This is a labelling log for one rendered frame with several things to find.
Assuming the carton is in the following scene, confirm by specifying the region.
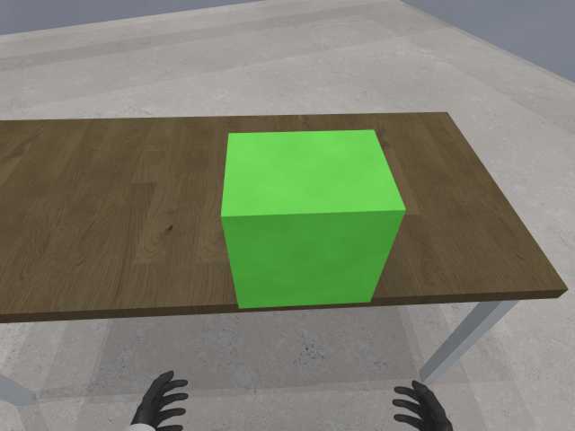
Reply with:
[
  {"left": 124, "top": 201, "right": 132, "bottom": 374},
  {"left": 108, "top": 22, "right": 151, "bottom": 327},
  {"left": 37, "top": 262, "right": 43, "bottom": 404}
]
[{"left": 221, "top": 130, "right": 406, "bottom": 309}]

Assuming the left robot hand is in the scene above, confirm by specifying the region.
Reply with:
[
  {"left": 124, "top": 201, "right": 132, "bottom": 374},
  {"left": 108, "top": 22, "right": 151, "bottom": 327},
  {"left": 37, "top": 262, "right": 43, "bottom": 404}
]
[{"left": 130, "top": 370, "right": 189, "bottom": 431}]

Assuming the right robot hand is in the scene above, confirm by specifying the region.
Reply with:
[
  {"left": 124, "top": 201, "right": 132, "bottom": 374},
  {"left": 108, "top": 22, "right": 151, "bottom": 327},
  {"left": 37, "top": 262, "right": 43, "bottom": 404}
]
[{"left": 392, "top": 380, "right": 453, "bottom": 431}]

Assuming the table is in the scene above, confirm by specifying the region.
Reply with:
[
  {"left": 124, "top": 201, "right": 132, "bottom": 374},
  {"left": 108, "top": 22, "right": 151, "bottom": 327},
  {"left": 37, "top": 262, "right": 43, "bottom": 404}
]
[{"left": 0, "top": 112, "right": 569, "bottom": 406}]

